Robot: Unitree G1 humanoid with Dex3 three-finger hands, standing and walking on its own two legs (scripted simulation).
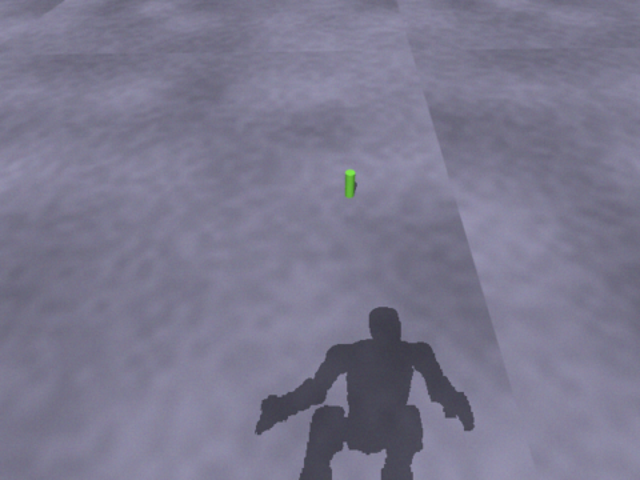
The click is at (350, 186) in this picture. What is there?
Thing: slim round
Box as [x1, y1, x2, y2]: [345, 170, 354, 197]
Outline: 347,170 345,173 345,195 347,197 353,196 354,171
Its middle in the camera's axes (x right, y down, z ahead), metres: +0.13 -0.25 +1.81
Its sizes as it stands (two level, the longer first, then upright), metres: 0.045 0.045 0.138
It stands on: the floor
